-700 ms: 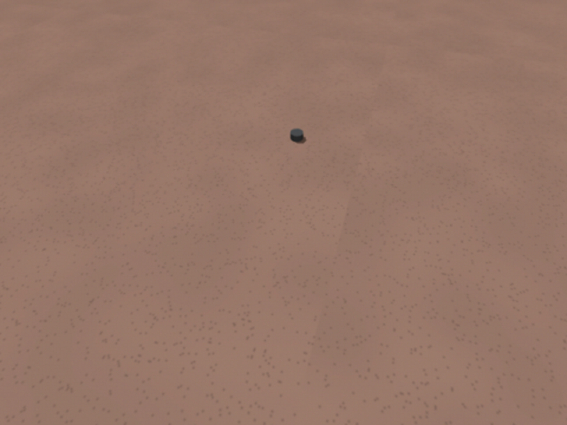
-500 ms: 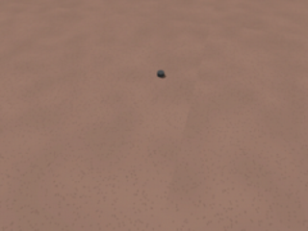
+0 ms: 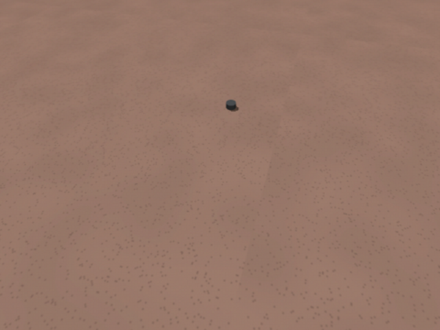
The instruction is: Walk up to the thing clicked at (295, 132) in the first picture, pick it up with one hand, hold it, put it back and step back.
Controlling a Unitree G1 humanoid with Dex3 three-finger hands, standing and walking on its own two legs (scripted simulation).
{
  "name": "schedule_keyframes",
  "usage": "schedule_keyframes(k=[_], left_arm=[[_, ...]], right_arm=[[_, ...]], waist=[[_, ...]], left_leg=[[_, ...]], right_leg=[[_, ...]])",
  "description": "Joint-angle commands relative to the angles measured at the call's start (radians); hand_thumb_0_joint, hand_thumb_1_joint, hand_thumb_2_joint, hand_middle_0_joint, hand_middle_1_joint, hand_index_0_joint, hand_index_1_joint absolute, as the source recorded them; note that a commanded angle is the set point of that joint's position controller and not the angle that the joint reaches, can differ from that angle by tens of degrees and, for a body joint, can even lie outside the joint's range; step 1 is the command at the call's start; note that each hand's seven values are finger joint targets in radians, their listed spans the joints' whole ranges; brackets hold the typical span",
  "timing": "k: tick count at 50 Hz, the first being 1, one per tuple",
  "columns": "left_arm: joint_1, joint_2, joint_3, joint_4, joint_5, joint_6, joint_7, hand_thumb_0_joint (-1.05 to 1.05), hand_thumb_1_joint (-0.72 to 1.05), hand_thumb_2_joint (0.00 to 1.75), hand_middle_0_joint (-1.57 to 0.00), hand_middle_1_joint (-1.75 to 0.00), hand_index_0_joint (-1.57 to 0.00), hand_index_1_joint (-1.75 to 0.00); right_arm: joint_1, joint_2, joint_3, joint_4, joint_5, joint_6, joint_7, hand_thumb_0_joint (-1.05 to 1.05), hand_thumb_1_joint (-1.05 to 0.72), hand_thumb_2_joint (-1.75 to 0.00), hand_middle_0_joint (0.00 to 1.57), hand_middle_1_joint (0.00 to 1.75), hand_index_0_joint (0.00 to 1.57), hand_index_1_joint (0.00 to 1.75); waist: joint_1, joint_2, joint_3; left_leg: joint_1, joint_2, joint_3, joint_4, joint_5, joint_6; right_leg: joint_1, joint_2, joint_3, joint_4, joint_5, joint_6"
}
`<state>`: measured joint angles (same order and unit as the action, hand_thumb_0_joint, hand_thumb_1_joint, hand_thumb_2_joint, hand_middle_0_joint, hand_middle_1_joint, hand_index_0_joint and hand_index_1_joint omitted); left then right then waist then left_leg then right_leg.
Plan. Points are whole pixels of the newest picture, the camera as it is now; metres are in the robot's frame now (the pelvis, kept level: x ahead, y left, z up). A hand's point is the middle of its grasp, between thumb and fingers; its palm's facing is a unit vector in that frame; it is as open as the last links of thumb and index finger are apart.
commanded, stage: stand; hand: left
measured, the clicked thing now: (230, 104) +1.74 -0.06 -0.76
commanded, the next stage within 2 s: walk up in 0.42 s
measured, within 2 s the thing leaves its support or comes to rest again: neither
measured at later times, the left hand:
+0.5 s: hand out of the picture +0.08 +0.26 -0.15, palm faces -0.10 -0.94 -0.34, open 7.4 cm
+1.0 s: hand (137, 246) +0.32 +0.22 -0.12, palm faces -0.39 -0.77 -0.51, open 7.4 cm
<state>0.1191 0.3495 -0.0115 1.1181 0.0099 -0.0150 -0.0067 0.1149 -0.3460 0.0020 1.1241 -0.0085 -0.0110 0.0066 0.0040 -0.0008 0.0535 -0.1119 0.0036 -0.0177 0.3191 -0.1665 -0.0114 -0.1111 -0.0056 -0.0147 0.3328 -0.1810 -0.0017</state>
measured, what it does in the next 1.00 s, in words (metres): walks ahead, turning right: right foot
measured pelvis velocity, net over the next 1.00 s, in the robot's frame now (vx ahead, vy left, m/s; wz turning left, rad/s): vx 0.20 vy -0.05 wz -0.50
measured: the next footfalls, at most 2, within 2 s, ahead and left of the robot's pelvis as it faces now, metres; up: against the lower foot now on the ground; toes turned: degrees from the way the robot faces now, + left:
right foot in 0.76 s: +0.13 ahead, -0.18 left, +0.00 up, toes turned -28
left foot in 1.20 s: +0.59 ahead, -0.01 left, +0.00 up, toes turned -34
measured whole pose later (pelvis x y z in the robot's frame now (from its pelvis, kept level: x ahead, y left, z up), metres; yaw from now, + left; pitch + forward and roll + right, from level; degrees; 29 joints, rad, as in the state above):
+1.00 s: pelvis +0.20 -0.05 -0.01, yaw -28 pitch -3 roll +0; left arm 0.42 0.37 0.03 0.96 -0.01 -0.09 0.01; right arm 0.09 -0.47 -0.07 0.80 -0.06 0.03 0.17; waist 0.03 0.15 0.05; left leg -0.63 0.09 -0.09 1.01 -0.25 -0.02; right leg -0.10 -0.03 0.02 0.48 -0.33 0.02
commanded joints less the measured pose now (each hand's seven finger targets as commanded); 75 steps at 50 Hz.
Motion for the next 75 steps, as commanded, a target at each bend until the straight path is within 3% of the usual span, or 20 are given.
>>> schedule_keyframes(k=[1,20,21,22,25,27,36,38,40,42,46,56,59,60,61,62,63,67,72,75], left_arm=[[-0.044,0.215,0.045,-0.058,-0.002,-0.017,0.015,0.00,0.90,0.90,-0.20,-0.30,-0.20,-0.30],[-0.032,0.214,0.048,-0.058,-0.001,-0.015,0.016,0.00,0.90,0.90,-0.20,-0.30,-0.20,-0.30],[0.117,0.372,0.113,-0.118,0.002,-0.017,-0.015,0.00,0.90,0.90,-0.20,-0.30,-0.20,-0.30],[0.074,0.357,0.108,-0.130,0.003,-0.019,-0.026,0.00,0.90,0.90,-0.20,-0.30,-0.20,-0.30],[-0.220,0.271,0.107,-0.236,0.003,-0.030,-0.031,0.00,0.90,0.90,-0.20,-0.30,-0.20,-0.30],[-0.158,0.259,0.105,-0.252,0.003,-0.043,-0.025,0.00,0.90,0.90,-0.20,-0.30,-0.20,-0.30],[0.270,0.302,0.137,-0.123,-0.018,-0.043,-0.043,0.00,0.90,0.90,-0.20,-0.30,-0.20,-0.30],[0.531,0.431,0.184,-0.075,-0.003,-0.060,-0.001,0.00,0.90,0.90,-0.20,-0.30,-0.20,-0.30],[0.369,0.465,0.178,-0.169,-0.006,-0.058,0.026,0.00,0.90,0.90,-0.20,-0.30,-0.20,-0.30],[0.263,0.450,0.161,-0.216,-0.009,-0.076,0.041,0.00,0.90,0.90,-0.20,-0.30,-0.20,-0.30],[0.174,0.409,0.146,-0.260,-0.024,-0.106,0.055,0.00,0.90,0.90,-0.20,-0.30,-0.20,-0.30],[0.243,0.434,0.161,-0.291,-0.001,-0.115,0.072,0.00,0.90,0.90,-0.20,-0.30,-0.20,-0.30],[0.155,0.428,0.157,-0.335,0.009,-0.095,0.084,0.00,0.90,0.90,-0.20,-0.30,-0.20,-0.30],[0.213,0.343,0.127,-0.339,0.012,-0.091,0.088,0.00,0.90,0.90,-0.20,-0.30,-0.20,-0.30],[0.304,0.216,0.085,-0.344,0.009,-0.090,0.091,0.00,0.90,0.90,-0.20,-0.30,-0.20,-0.30],[0.394,0.245,0.085,-0.327,-0.019,-0.084,0.101,0.00,0.90,0.90,-0.20,-0.30,-0.20,-0.30],[0.389,0.289,0.090,-0.288,-0.016,-0.077,0.106,0.00,0.90,0.90,-0.20,-0.30,-0.20,-0.30],[0.312,0.397,0.135,-0.247,-0.047,-0.061,0.080,0.00,0.90,0.90,-0.20,-0.30,-0.20,-0.30],[0.202,0.338,0.115,-0.295,-0.033,-0.055,0.075,0.00,0.90,0.90,-0.20,-0.30,-0.20,-0.30],[0.177,0.321,0.119,-0.315,-0.033,-0.055,0.073,0.00,0.90,0.90,-0.20,-0.30,-0.20,-0.30]], right_arm=[[-0.031,-0.205,-0.034,-0.056,0.000,-0.020,-0.016,0.00,-0.90,-0.90,0.20,0.30,0.20,0.30],[-0.045,-0.221,-0.036,-0.060,0.000,-0.025,-0.019,0.00,-0.90,-0.90,0.20,0.30,0.20,0.30],[-0.092,-0.385,-0.146,-0.209,-0.044,-0.042,0.032,0.00,-0.90,-0.90,0.20,0.30,0.20,0.30],[-0.082,-0.357,-0.141,-0.215,-0.050,-0.035,0.050,0.00,-0.90,-0.90,0.20,0.30,0.20,0.30],[0.142,-0.344,-0.163,-0.198,-0.038,-0.029,0.067,0.00,-0.90,-0.90,0.20,0.30,0.20,0.30],[0.038,-0.368,-0.186,-0.249,-0.039,-0.036,0.065,0.00,-0.90,-0.90,0.20,0.30,0.20,0.30],[-0.193,-0.322,-0.163,-0.368,-0.062,-0.023,0.113,0.00,-0.90,-0.90,0.20,0.30,0.20,0.30],[-0.182,-0.226,-0.123,-0.406,-0.063,-0.017,0.121,0.00,-0.90,-0.90,0.20,0.30,0.20,0.30],[-0.180,-0.287,-0.125,-0.443,-0.046,-0.013,0.138,0.00,-0.90,-0.90,0.20,0.30,0.20,0.30],[-0.248,-0.341,-0.132,-0.437,-0.033,-0.025,0.140,0.00,-0.90,-0.90,0.20,0.30,0.20,0.30],[-0.083,-0.337,-0.135,-0.406,-0.046,0.007,0.141,0.00,-0.90,-0.90,0.20,0.30,0.20,0.30],[-0.130,-0.292,-0.146,-0.507,-0.043,0.024,0.171,0.00,-0.90,-0.90,0.20,0.30,0.20,0.30],[0.200,-0.334,-0.200,-0.434,-0.047,0.030,0.149,0.00,-0.90,-0.90,0.20,0.30,0.20,0.30],[0.355,-0.404,-0.233,-0.397,-0.056,0.023,0.125,0.00,-0.90,-0.90,0.20,0.30,0.20,0.30],[0.381,-0.456,-0.244,-0.406,-0.057,0.015,0.101,0.00,-0.90,-0.90,0.20,0.30,0.20,0.30],[0.204,-0.501,-0.245,-0.444,-0.027,0.002,0.082,0.00,-0.90,-0.90,0.20,0.30,0.20,0.30],[0.079,-0.502,-0.250,-0.462,-0.006,0.007,0.080,0.00,-0.90,-0.90,0.20,0.30,0.20,0.30],[0.053,-0.321,-0.195,-0.490,-0.031,0.000,0.077,0.00,-0.90,-0.90,0.20,0.30,0.20,0.30],[0.120,-0.274,-0.167,-0.509,-0.050,-0.008,0.071,0.00,-0.90,-0.90,0.20,0.30,0.20,0.30],[0.100,-0.270,-0.164,-0.541,-0.063,0.000,0.077,0.00,-0.90,-0.90,0.20,0.30,0.20,0.30]], waist=[[-0.004,-0.008,-0.062],[0.003,0.014,-0.091],[-0.003,0.100,-0.091],[-0.039,0.060,-0.012],[-0.224,0.119,0.040],[-0.142,0.176,-0.073],[0.084,0.013,-0.051],[0.200,-0.353,-0.048],[0.109,-0.221,0.016],[0.060,-0.074,0.064],[-0.033,-0.062,0.067],[-0.034,-0.113,0.001],[-0.215,-0.068,-0.180],[-0.277,0.115,-0.252],[-0.252,0.406,-0.288],[-0.128,0.449,-0.251],[-0.077,0.394,-0.229],[-0.070,0.242,-0.113],[-0.099,0.154,-0.061],[-0.096,0.146,-0.014]], left_leg=[[0.003,0.116,-0.086,-0.045,0.072,0.032],[0.029,0.125,-0.084,-0.039,0.154,0.033],[0.113,0.096,0.006,0.179,-0.439,0.080],[0.078,0.080,-0.028,0.215,-0.578,0.107],[0.355,0.235,-0.195,-0.061,-0.622,0.179],[0.310,0.459,-0.325,-0.183,-0.367,0.217],[-0.165,0.175,0.225,0.174,-0.376,0.133],[-0.682,-0.006,0.214,0.779,-0.515,0.048],[-0.777,0.018,-0.092,0.894,-0.422,-0.003],[-0.784,0.107,-0.163,0.888,-0.309,0.001],[-0.597,0.126,-0.115,0.748,-0.097,-0.002],[-0.301,0.092,-0.006,0.389,0.069,-0.018],[0.089,0.067,-0.003,0.303,0.013,0.031],[0.310,0.075,-0.065,0.279,-0.085,0.052],[0.421,0.295,-0.363,0.183,-0.298,0.044],[0.344,0.391,-0.699,-0.064,-0.368,0.081],[0.179,0.399,-0.754,-0.122,-0.574,0.143],[-0.009,0.215,-0.161,0.037,-0.080,0.075],[0.012,0.262,-0.050,0.053,0.253,0.184],[-0.111,0.211,0.051,0.062,0.277,0.135]], right_leg=[[-0.014,-0.124,0.107,-0.066,0.062,-0.026],[0.022,-0.128,0.102,-0.048,0.143,-0.026],[-0.228,-0.146,0.287,-0.016,-0.362,-0.098],[-0.405,-0.158,0.354,-0.058,-0.542,-0.096],[-0.841,-0.034,0.121,0.152,-0.380,0.003],[-0.726,-0.082,-0.023,0.543,-0.303,-0.020],[-0.026,-0.101,-0.182,0.256,-0.038,-0.026],[0.342,-0.192,0.214,0.071,-0.424,-0.122],[0.174,-0.443,0.861,-0.251,-0.845,-0.241],[0.123,-0.415,0.747,-0.220,-0.629,-0.270],[-0.075,-0.273,0.386,-0.156,-0.378,-0.146],[-0.165,-0.144,0.107,-0.013,0.160,-0.108],[-0.205,-0.186,0.124,0.391,0.331,-0.080],[-0.355,-0.124,0.089,0.698,0.182,-0.039],[-0.572,-0.004,0.065,0.954,-0.448,-0.027],[-0.692,0.077,0.048,1.045,-0.440,-0.069],[-0.641,-0.030,0.123,1.095,-0.324,-0.104],[-0.523,-0.112,0.059,0.842,-0.118,-0.053],[-0.525,-0.115,-0.033,0.599,-0.142,-0.011],[-0.390,-0.080,-0.121,0.454,-0.033,-0.030]])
